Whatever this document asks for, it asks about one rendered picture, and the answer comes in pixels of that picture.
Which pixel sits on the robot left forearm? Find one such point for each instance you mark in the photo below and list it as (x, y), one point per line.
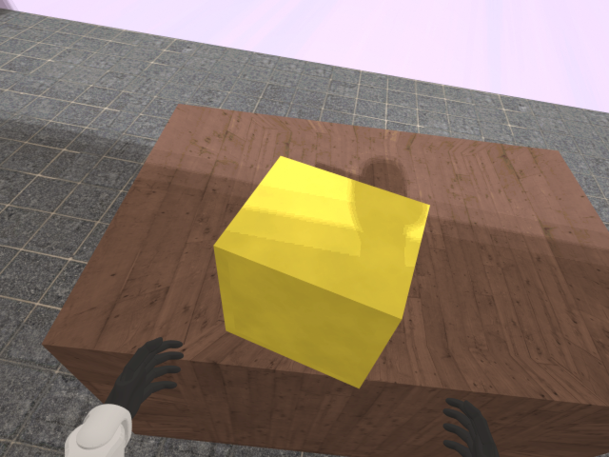
(105, 432)

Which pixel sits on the right robot hand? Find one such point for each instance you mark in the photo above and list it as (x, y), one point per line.
(478, 439)

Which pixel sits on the pedestal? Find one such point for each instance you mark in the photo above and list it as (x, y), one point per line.
(508, 306)

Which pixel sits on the left robot hand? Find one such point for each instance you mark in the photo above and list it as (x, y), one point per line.
(134, 385)

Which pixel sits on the carton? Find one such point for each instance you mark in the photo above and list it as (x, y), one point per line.
(317, 267)

